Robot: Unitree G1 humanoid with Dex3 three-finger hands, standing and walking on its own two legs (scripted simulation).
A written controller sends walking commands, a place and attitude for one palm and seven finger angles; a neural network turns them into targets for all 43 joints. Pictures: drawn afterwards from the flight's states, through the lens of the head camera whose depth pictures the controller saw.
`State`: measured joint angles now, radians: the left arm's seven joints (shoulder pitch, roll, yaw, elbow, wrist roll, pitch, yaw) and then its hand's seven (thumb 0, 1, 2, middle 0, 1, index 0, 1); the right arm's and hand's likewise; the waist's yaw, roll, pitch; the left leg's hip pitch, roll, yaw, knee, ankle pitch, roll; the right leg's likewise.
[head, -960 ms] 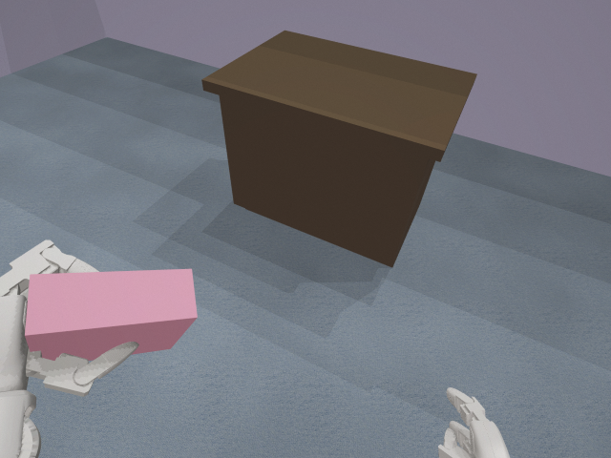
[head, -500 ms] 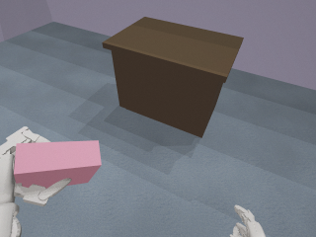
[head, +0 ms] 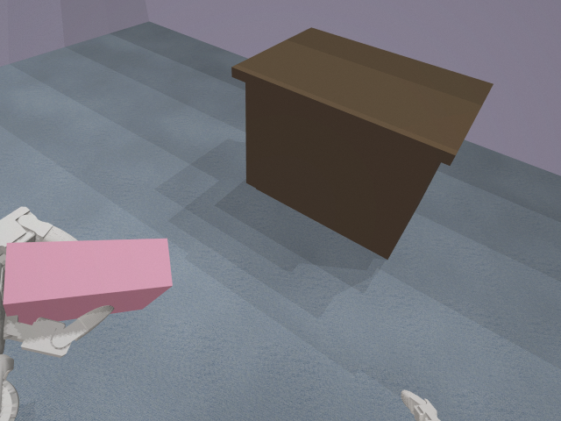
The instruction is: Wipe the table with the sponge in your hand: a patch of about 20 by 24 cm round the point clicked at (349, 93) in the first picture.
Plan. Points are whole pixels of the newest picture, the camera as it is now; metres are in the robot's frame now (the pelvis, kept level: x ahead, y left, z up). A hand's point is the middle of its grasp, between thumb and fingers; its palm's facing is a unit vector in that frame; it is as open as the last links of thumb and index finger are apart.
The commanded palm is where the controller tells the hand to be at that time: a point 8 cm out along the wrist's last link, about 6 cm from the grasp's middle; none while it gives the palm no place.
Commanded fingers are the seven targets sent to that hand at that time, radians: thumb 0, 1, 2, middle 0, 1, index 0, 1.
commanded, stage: walk to a spot facing it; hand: left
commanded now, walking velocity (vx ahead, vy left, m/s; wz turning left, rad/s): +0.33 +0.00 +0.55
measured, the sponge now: (113, 280) +0.24 +0.20 +0.15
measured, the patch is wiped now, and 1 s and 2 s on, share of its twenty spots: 0.00 0.00 0.00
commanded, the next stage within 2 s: none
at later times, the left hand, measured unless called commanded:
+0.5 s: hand (63, 279) +0.22 +0.24 +0.17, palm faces +0.62 -0.63 -0.48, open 9.5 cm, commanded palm +0.16 +0.26 +0.19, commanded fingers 0.00 0.10 1.30 -1.20 -1.60 -1.20 -1.60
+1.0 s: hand (85, 207) +0.31 +0.25 +0.18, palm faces +0.76 -0.45 -0.47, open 9.5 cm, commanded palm +0.26 +0.26 +0.19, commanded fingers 0.00 0.10 1.30 -1.20 -1.60 -1.20 -1.60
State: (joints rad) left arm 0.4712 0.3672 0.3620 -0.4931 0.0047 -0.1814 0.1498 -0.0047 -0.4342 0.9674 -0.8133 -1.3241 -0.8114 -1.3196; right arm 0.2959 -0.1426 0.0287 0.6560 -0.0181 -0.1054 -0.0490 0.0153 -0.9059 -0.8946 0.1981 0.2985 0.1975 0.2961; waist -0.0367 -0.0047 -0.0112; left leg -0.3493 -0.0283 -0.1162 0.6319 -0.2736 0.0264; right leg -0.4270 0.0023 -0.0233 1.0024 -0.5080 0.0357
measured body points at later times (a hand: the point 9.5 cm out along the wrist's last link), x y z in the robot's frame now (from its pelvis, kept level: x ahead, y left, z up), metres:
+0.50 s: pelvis +0.09 -0.05 +0.01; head +0.13 -0.07 +0.46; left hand +0.18 +0.26 +0.20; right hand +0.33 -0.26 -0.09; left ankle +0.14 +0.13 -0.67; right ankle +0.02 -0.14 -0.73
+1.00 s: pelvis +0.25 -0.07 -0.01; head +0.26 -0.08 +0.44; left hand +0.26 +0.26 +0.21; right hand +0.46 -0.18 -0.12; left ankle +0.16 +0.08 -0.72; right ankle +0.33 -0.17 -0.73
